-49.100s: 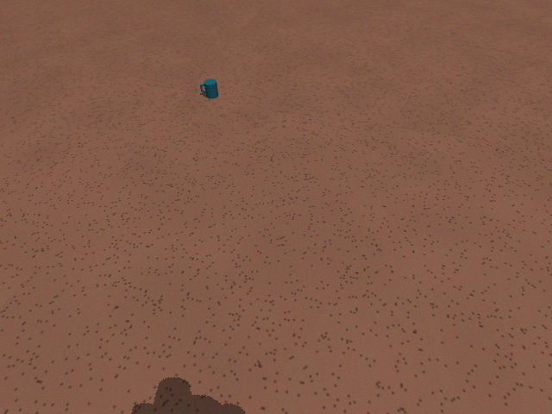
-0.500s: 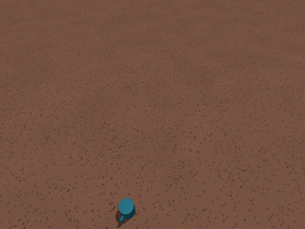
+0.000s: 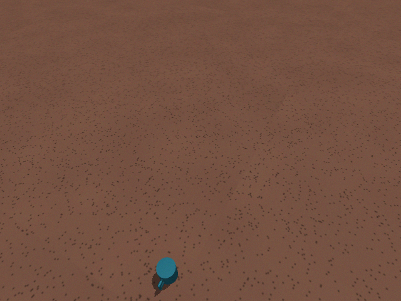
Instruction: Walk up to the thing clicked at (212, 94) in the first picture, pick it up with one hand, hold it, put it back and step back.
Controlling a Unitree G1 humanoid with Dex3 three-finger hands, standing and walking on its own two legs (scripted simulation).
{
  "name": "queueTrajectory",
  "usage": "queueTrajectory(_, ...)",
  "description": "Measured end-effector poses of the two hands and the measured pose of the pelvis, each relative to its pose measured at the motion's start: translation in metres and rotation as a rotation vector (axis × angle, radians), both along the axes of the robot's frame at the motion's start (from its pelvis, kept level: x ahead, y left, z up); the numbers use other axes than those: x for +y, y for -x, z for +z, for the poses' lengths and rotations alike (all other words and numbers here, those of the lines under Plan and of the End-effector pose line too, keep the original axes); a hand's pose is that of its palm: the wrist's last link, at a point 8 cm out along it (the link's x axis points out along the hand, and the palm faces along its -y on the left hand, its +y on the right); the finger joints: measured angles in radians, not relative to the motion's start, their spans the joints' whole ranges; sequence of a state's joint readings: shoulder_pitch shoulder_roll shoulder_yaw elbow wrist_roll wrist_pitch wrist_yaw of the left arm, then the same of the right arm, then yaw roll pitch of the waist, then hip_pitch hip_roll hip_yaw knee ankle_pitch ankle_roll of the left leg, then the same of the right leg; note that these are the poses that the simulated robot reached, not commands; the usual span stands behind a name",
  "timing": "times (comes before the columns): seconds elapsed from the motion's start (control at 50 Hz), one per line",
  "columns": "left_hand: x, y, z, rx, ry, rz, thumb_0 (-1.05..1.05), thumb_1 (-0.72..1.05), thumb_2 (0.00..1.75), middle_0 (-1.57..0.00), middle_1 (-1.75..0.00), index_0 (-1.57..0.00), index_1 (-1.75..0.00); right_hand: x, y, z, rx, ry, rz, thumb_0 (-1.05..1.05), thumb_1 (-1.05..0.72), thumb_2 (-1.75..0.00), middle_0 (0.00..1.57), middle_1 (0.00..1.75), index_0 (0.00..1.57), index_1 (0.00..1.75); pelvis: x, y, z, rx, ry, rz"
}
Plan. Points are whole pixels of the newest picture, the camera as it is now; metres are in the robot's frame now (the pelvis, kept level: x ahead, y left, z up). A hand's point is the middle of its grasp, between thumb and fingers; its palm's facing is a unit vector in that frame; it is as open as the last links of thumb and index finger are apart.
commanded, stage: stand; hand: left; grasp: from above
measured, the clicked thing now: (165, 274) +0.37 +0.21 -0.73
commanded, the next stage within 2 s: step back in 0.02 s
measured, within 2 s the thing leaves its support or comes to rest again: neither
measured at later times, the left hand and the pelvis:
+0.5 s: hand out of the picture +0.08 +0.31 -0.18, palm faces -0.02 -0.94 -0.35, open 7.4 cm; pelvis -0.07 +0.05 -0.02, yaw +0 degrees
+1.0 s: hand out of the picture -0.09 +0.29 -0.14, palm faces -0.02 -0.90 -0.43, open 7.4 cm; pelvis -0.20 +0.03 -0.01, yaw -2 degrees
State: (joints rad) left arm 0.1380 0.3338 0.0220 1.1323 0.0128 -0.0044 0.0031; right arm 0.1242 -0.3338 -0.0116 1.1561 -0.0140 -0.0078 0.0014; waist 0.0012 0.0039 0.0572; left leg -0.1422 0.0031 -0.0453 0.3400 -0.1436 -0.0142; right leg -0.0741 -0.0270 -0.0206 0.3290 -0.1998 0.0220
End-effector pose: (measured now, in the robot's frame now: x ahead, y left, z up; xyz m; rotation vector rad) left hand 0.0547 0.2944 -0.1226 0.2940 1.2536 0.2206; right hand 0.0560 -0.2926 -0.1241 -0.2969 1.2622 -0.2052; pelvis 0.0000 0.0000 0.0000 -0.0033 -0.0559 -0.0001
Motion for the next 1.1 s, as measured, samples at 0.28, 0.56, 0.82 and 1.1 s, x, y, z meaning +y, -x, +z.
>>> queueTrajectory(0.28, 0.040, -0.014, -0.015, -0.058, -0.039, -0.011, 0.01, 0.90, 0.90, -0.21, -0.30, -0.20, -0.30, -0.006, 0.012, -0.004, -0.005, 0.075, 0.005, 0.01, -0.91, -0.90, 0.20, 0.30, 0.20, 0.30, 0.025, 0.034, -0.022, 0.017, 0.017, 0.018)
queueTrajectory(0.56, 0.056, 0.007, -0.022, -0.072, -0.018, -0.077, 0.01, 0.91, 0.90, -0.21, -0.30, -0.20, -0.30, 0.031, 0.066, 0.009, -0.028, 0.099, -0.005, 0.01, -0.90, -0.90, 0.20, 0.30, 0.21, 0.30, 0.047, 0.080, -0.017, 0.038, 0.019, -0.027)
queueTrajectory(0.82, 0.037, 0.108, -0.008, -0.048, -0.064, -0.090, 0.01, 0.91, 0.90, -0.21, -0.30, -0.20, -0.30, 0.008, 0.114, -0.018, -0.146, 0.034, -0.022, 0.01, -0.90, -0.89, 0.20, 0.30, 0.21, 0.30, 0.027, 0.151, -0.030, -0.007, 0.024, -0.062)
queueTrajectory(1.1, 0.050, 0.164, 0.011, -0.178, -0.088, -0.066, 0.01, 0.90, 0.90, -0.21, -0.30, -0.20, -0.30, 0.004, 0.224, -0.010, 0.023, 0.095, 0.039, 0.01, -0.91, -0.90, 0.20, 0.30, 0.20, 0.30, 0.038, 0.229, -0.022, 0.036, -0.007, 0.014)
